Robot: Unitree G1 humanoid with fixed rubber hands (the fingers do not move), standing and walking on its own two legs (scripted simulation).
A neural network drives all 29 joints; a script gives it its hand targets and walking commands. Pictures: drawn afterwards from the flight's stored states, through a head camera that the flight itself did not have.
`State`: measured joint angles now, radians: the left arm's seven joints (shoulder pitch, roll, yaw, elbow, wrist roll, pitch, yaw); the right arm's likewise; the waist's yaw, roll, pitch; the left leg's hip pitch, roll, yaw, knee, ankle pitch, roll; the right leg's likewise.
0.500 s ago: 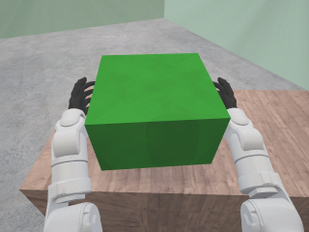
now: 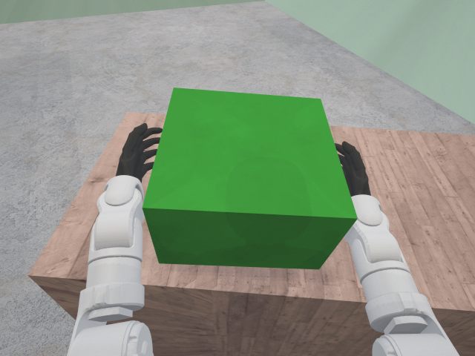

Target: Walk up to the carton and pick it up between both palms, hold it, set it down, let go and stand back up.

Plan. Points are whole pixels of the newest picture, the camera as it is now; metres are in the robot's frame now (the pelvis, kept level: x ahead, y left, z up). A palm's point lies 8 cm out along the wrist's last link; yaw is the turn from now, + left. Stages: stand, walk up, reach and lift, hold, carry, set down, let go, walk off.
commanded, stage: set down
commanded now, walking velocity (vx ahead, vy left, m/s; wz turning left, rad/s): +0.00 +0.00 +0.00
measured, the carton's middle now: (244, 176) +0.39 -0.02 +0.11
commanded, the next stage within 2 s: none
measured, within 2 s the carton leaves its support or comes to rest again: neither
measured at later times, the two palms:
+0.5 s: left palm (145, 173) +0.40 +0.15 +0.12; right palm (355, 199) +0.34 -0.21 +0.09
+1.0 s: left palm (155, 172) +0.42 +0.14 +0.10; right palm (352, 206) +0.35 -0.22 +0.07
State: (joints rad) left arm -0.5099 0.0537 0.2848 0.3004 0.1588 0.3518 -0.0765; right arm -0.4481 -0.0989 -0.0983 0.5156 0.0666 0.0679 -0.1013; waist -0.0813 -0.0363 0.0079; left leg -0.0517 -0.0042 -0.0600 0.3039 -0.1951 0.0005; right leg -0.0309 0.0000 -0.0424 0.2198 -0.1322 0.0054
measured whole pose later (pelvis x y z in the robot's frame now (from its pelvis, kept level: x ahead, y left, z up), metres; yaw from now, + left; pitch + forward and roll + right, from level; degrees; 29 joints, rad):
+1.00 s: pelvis +0.01 +0.01 +0.00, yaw -1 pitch +1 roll -1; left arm -0.72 0.10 0.29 0.85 0.16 0.05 -0.06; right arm -0.51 -0.05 -0.29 0.78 -0.09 -0.10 -0.07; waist -0.09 -0.01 0.00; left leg -0.13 0.00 -0.01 0.31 -0.20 0.01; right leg -0.10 -0.01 -0.04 0.21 -0.12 0.01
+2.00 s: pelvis +0.01 +0.00 +0.00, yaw +0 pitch +13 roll -1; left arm -0.91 0.18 0.28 1.37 0.13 -0.31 -0.05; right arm -0.60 0.00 -0.49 1.01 -0.26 -0.34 -0.08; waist -0.14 0.02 -0.07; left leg -0.39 0.01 0.00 0.36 -0.19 0.01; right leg -0.35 -0.01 -0.07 0.24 -0.11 0.01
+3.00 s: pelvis +0.00 +0.01 -0.01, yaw +0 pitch +23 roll -2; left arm -1.02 0.24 0.30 1.57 0.17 -0.53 -0.03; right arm -0.71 0.01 -0.64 1.18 -0.34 -0.53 -0.07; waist -0.16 0.02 -0.12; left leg -0.65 0.02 -0.01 0.45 -0.19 0.01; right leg -0.60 -0.01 -0.10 0.31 -0.11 0.00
